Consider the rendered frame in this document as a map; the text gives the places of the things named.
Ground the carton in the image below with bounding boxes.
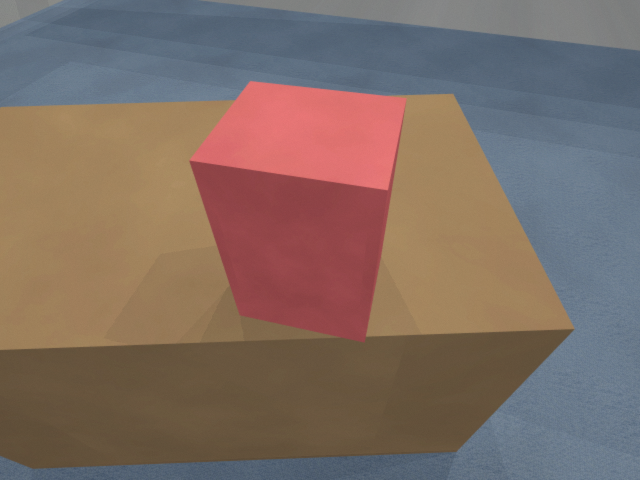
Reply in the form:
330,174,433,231
189,81,407,343

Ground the pedestal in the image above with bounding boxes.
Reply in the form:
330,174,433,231
0,94,575,469

